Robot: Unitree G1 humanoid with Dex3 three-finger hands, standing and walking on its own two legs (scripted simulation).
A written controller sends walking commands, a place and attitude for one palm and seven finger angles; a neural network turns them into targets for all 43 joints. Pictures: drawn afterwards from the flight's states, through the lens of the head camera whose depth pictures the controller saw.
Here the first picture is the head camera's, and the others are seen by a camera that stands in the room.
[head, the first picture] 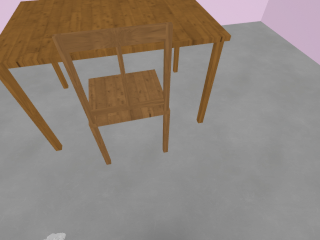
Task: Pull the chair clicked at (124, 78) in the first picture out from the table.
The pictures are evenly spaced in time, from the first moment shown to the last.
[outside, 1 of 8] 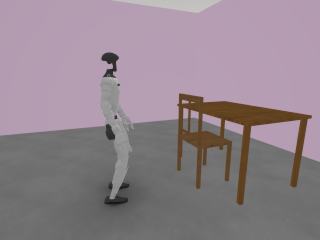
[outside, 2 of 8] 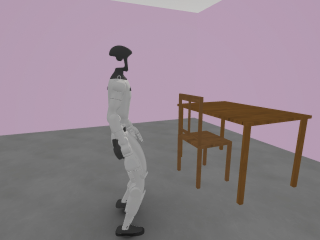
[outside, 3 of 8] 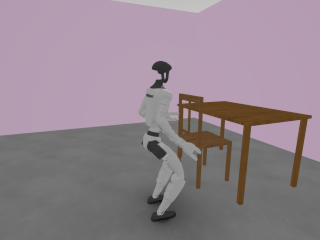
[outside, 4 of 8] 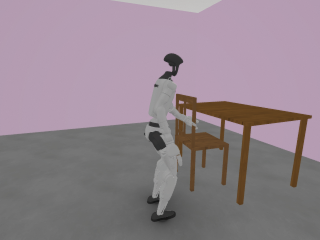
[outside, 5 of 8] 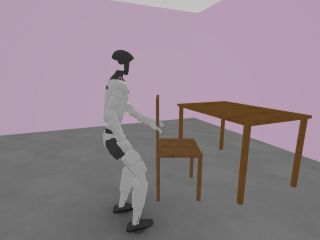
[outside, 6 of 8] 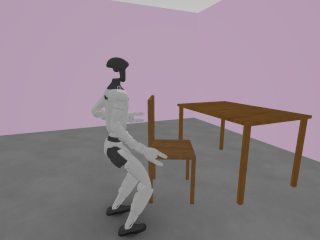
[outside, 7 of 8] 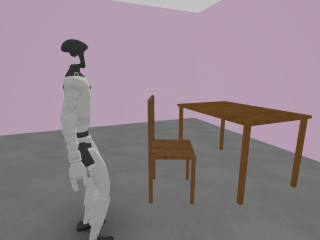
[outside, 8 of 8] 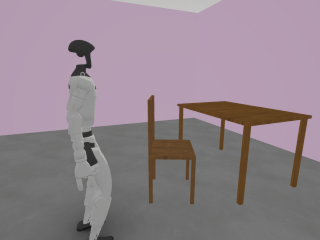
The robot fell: no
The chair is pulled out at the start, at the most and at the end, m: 0.00 0.45 0.45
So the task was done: yes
